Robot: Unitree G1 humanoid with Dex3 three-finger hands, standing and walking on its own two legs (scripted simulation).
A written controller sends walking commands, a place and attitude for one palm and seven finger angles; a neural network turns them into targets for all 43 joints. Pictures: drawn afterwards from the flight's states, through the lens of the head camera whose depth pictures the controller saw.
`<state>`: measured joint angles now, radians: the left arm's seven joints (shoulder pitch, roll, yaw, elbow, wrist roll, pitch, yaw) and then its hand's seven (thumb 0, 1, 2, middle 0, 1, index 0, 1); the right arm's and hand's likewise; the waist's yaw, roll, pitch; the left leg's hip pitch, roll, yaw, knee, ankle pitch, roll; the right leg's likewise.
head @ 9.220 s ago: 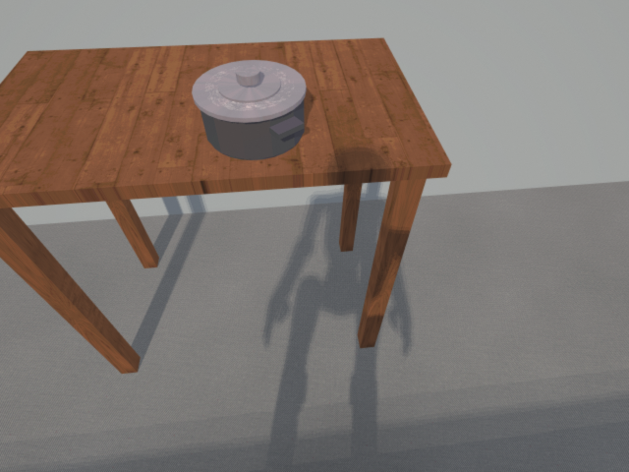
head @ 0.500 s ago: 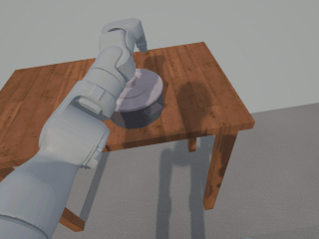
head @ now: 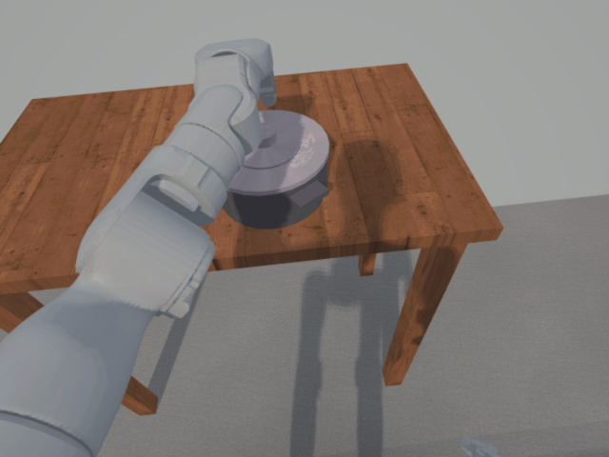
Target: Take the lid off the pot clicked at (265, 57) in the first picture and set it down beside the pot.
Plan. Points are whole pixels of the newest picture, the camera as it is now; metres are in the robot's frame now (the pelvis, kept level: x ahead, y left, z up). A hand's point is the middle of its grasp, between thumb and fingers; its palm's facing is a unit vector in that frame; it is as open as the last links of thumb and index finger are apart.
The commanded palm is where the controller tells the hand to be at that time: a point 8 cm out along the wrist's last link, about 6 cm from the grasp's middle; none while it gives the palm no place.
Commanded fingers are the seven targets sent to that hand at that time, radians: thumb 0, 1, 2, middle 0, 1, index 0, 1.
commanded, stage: move the open hand above the knob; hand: left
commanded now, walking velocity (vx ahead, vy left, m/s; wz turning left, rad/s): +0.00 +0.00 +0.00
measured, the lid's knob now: (262, 135) +0.53 +0.04 +0.15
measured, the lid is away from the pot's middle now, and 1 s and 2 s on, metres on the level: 0.00 0.00 0.00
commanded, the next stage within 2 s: lower the open fingers around the knob in 1.02 s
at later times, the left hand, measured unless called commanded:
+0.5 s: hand (247, 99) +0.49 +0.05 +0.23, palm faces -0.19 -0.07 -0.98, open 9.7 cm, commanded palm +0.47 +0.05 +0.28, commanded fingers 0.00 -0.37 1.74 -0.91 -0.08 -0.91 -0.08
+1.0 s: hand (255, 103) +0.48 +0.04 +0.23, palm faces -0.22 -0.07 -0.97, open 9.7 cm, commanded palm +0.47 +0.04 +0.28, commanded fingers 0.00 -0.37 1.74 -0.91 -0.08 -0.91 -0.08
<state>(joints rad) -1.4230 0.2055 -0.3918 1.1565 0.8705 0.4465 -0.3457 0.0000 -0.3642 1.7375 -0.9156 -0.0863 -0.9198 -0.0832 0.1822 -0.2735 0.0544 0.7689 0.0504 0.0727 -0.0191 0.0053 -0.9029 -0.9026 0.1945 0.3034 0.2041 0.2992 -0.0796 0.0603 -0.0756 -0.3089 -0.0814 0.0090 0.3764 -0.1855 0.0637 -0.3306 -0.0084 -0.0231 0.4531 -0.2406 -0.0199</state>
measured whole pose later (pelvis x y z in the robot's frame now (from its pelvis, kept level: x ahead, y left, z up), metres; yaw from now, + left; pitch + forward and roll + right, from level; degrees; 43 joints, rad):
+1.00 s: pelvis +0.00 +0.00 +0.00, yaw -1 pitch +6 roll +1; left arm -1.44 0.20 -0.35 1.18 0.87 0.45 -0.33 0.00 -0.36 1.74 -0.92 -0.09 -0.92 -0.08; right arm 0.18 -0.26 0.07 0.78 0.05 0.09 -0.04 0.01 -0.90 -0.90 0.19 0.30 0.20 0.30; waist -0.08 0.07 -0.08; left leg -0.29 -0.08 0.02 0.37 -0.18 0.06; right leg -0.32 0.00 -0.01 0.45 -0.24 -0.02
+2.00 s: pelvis +0.02 +0.00 +0.00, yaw +0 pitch +9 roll +1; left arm -1.42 0.14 -0.38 1.26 0.84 0.48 -0.33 0.00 -0.36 1.74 -0.94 -0.11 -0.92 -0.08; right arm 0.24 -0.27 0.05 0.82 0.03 0.08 -0.03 0.01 -0.90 -0.90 0.20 0.30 0.21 0.30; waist -0.10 0.07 -0.10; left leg -0.32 -0.08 0.01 0.39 -0.22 0.07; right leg -0.34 -0.01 -0.01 0.46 -0.27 -0.02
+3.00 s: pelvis +0.01 +0.00 +0.00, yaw -1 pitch +9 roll +1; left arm -1.40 0.20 -0.36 1.25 0.86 0.46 -0.36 0.00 -0.36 1.74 -0.95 -0.11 -0.92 -0.08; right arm 0.24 -0.29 0.05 0.79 0.04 0.11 -0.05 0.00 -0.90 -0.90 0.20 0.30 0.21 0.30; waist -0.12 0.05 -0.10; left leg -0.34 -0.07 0.02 0.41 -0.23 0.06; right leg -0.36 0.01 -0.01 0.47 -0.26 -0.02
